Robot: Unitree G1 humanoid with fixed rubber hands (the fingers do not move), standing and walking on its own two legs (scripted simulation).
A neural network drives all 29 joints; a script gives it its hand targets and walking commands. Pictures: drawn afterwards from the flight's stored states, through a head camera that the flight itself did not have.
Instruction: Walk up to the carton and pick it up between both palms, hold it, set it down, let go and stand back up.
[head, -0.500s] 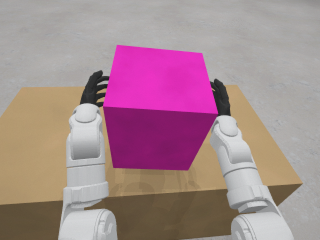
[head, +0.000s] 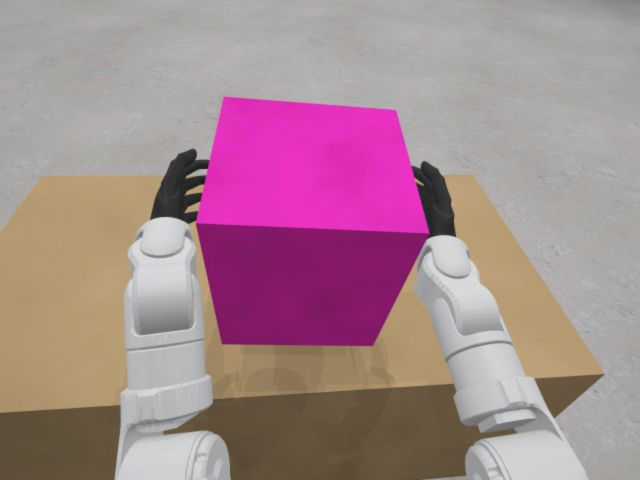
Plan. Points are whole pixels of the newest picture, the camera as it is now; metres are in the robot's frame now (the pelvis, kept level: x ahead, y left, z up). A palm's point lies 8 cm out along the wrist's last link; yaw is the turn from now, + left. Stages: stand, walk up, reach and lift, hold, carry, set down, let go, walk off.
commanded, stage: hold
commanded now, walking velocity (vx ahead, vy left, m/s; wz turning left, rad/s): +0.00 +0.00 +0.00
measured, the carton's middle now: (304, 232) +0.39 +0.01 +0.13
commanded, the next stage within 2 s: set down in 1.04 s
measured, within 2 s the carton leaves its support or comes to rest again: neither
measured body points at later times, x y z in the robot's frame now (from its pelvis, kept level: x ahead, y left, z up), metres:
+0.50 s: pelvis -0.01 +0.00 +0.00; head -0.03 +0.03 +0.45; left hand +0.38 +0.15 +0.19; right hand +0.37 -0.15 +0.18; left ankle +0.04 +0.11 -0.75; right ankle +0.01 -0.09 -0.75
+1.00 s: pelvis -0.01 +0.01 +0.00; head -0.03 +0.03 +0.45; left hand +0.37 +0.15 +0.19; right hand +0.36 -0.15 +0.17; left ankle +0.04 +0.11 -0.75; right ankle +0.01 -0.09 -0.75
